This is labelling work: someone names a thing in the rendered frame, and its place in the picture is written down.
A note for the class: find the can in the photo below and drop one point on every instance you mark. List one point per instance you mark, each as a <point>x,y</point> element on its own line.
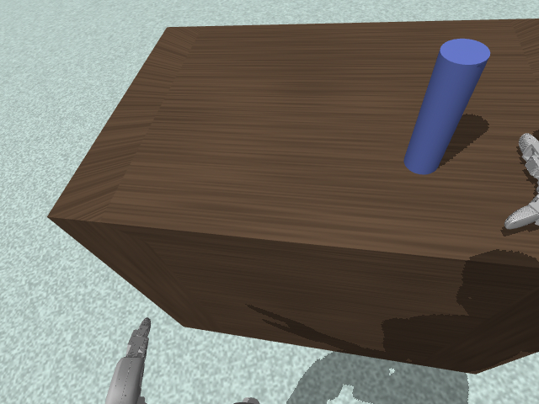
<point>458,67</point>

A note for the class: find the right robot hand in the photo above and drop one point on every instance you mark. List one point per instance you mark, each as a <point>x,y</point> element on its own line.
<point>529,146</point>

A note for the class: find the left robot hand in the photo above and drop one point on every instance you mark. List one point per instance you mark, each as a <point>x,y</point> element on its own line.
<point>125,386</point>

